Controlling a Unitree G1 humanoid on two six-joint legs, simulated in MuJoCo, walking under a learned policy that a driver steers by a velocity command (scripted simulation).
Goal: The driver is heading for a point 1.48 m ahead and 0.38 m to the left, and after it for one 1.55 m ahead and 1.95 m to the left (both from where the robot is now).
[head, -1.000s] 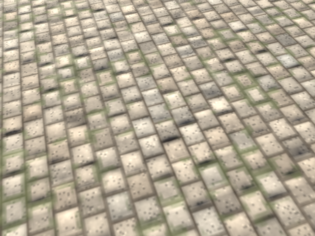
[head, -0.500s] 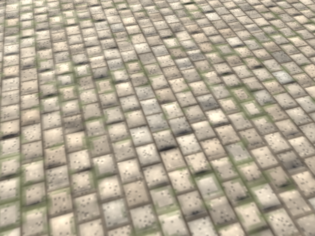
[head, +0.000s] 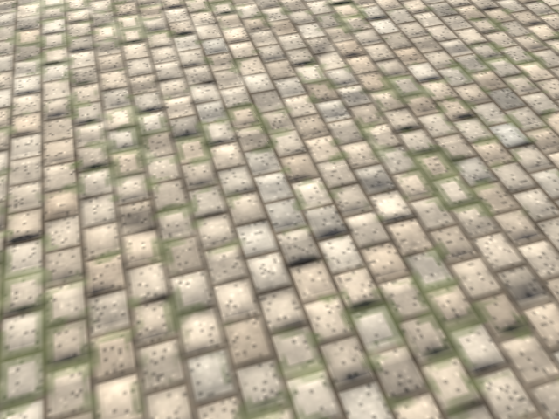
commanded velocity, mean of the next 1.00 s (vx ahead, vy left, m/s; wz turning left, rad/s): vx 0.05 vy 0.00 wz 0.00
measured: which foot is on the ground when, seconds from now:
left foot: down 0.00-1.00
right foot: down 0.00-1.00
